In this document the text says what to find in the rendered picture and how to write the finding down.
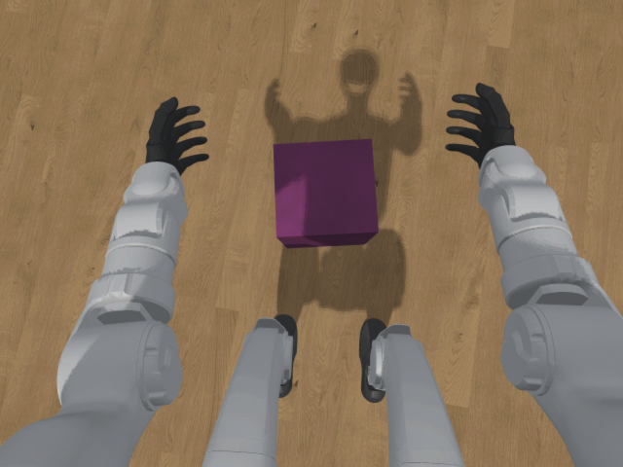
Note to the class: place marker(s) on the robot right forearm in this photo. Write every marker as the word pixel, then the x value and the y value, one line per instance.
pixel 532 238

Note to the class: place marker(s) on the right robot upper arm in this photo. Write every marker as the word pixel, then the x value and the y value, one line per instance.
pixel 570 359

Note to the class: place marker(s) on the left robot upper arm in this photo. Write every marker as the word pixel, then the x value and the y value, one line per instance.
pixel 113 378

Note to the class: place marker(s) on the robot right foot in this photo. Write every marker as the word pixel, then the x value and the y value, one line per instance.
pixel 369 332

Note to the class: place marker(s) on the left robot thigh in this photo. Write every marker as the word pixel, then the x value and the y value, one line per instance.
pixel 245 432

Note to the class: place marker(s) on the carton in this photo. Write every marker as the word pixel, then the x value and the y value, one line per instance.
pixel 325 193

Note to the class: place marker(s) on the right robot hand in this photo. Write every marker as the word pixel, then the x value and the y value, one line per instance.
pixel 494 123

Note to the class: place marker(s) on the left robot hand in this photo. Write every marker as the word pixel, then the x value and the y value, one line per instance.
pixel 162 146

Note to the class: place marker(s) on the robot left forearm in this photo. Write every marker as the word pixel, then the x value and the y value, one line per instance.
pixel 136 281

